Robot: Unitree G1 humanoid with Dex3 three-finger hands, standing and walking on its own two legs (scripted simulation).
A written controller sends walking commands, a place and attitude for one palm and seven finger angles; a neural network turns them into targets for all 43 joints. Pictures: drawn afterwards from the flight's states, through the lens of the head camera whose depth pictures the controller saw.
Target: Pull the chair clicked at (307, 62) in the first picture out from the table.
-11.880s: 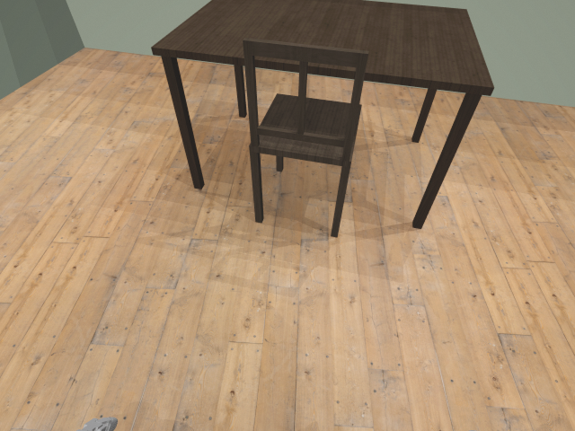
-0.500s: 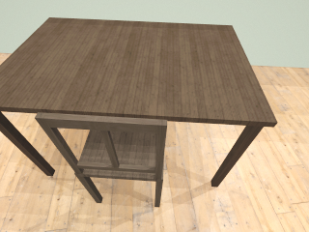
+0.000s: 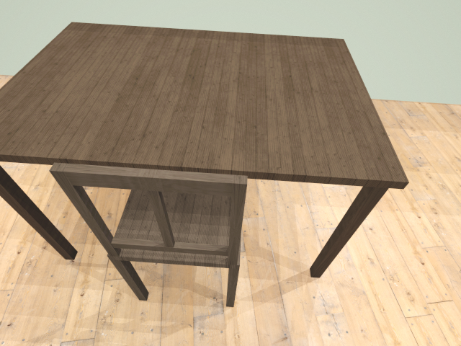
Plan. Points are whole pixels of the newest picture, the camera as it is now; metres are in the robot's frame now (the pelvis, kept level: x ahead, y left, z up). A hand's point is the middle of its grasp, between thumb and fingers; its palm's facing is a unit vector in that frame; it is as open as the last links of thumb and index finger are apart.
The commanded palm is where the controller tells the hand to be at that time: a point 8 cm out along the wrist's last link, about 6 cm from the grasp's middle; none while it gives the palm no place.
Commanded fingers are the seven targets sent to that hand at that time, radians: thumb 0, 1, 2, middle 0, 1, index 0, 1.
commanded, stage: raise the hand toward the chair's back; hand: left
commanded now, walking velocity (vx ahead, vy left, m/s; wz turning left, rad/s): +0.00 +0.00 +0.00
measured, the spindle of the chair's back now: (162, 219) +0.40 +0.18 -0.12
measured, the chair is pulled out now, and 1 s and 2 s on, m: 0.00 0.00 0.00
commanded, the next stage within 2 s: none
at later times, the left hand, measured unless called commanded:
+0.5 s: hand out of the picture +0.13 +0.16 -0.09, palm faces +0.07 -1.00 -0.04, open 9.6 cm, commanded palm +0.12 +0.22 -0.06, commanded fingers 0.00 0.32 0.65 -0.14 -0.21 -0.14 -0.21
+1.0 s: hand (120, 318) +0.17 +0.20 -0.06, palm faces +0.04 -1.00 -0.05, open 14.0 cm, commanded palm +0.14 +0.25 -0.05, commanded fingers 0.00 -0.27 0.40 -0.08 -0.12 -0.08 -0.12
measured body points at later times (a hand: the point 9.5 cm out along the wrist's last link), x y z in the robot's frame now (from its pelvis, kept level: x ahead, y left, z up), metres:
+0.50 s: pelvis -0.02 -0.02 -0.10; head +0.03 +0.00 +0.35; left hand +0.13 +0.22 -0.09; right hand +0.24 -0.26 -0.12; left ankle -0.04 +0.10 -0.74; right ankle +0.01 -0.10 -0.74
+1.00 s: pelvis -0.03 +0.00 -0.10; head +0.05 +0.01 +0.34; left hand +0.17 +0.25 -0.05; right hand +0.13 -0.26 -0.19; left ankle -0.04 +0.11 -0.74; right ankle +0.01 -0.10 -0.74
